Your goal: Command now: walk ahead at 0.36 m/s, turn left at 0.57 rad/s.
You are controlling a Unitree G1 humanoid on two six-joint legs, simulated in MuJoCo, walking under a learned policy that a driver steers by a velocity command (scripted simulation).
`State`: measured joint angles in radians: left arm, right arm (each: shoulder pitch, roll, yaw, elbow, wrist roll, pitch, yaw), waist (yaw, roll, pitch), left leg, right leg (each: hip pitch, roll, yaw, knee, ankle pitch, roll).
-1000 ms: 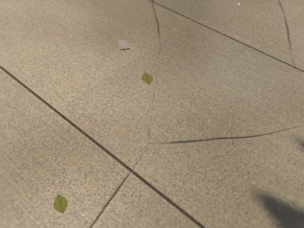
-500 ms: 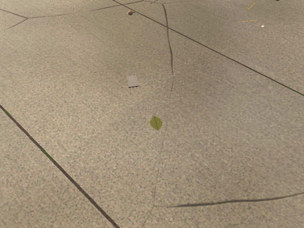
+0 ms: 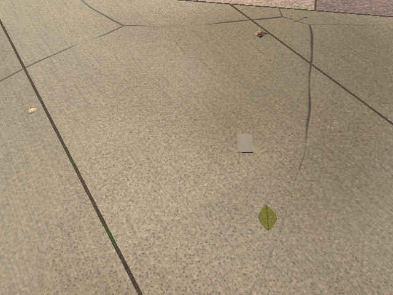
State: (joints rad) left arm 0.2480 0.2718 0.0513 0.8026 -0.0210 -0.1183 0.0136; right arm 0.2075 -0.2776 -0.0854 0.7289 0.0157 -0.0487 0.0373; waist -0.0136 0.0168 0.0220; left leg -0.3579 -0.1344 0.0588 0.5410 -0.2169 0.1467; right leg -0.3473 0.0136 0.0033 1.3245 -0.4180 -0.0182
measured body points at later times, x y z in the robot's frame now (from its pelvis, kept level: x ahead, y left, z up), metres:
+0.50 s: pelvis +0.17 -0.06 +0.01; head +0.22 -0.06 +0.46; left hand +0.25 +0.24 -0.08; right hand +0.42 -0.28 -0.09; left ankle +0.12 +0.06 -0.65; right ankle +0.29 -0.15 -0.72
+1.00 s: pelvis +0.18 -0.05 +0.01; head +0.19 -0.01 +0.46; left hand +0.16 +0.28 -0.09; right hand +0.48 -0.17 -0.06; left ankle +0.14 +0.06 -0.72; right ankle +0.28 -0.16 -0.69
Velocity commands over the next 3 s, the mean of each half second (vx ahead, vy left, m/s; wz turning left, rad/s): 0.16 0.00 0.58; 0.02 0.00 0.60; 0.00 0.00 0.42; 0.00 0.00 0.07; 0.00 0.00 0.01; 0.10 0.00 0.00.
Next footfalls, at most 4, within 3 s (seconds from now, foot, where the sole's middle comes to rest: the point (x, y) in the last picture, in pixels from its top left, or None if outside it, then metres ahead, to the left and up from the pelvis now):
0.28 right None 0.33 -0.14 -0.76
0.66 left None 0.18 0.07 -0.76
1.08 right None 0.29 -0.11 -0.76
1.46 left None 0.09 0.05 -0.76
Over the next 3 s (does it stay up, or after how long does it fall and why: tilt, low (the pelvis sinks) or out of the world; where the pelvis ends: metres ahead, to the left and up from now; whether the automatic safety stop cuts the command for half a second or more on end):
stays up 0.20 -0.04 0.00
